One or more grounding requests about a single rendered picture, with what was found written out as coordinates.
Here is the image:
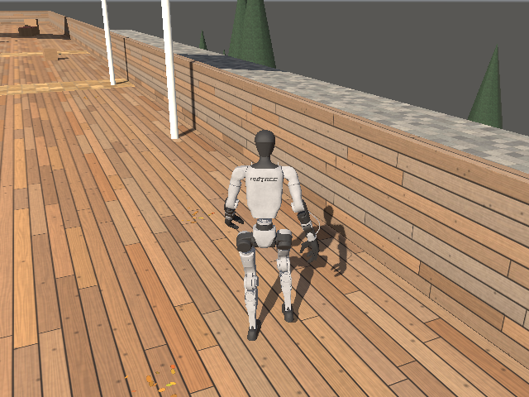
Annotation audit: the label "robot left hand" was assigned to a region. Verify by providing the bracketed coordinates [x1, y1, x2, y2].
[225, 215, 244, 229]

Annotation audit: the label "robot right forearm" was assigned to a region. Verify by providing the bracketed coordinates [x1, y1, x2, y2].
[297, 200, 317, 242]

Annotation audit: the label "robot right upper arm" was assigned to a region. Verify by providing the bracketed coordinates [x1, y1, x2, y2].
[282, 166, 305, 213]

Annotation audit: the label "robot left shin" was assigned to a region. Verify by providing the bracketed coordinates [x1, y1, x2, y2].
[244, 275, 258, 329]

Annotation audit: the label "robot left forearm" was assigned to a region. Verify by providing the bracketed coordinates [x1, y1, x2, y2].
[224, 197, 236, 220]

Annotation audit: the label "robot right hand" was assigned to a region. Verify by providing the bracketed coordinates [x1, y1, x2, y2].
[300, 239, 320, 263]

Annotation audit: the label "robot left upper arm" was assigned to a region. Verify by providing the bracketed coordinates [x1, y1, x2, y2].
[226, 165, 248, 209]

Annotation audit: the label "humanoid robot head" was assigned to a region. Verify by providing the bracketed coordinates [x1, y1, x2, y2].
[250, 130, 279, 169]

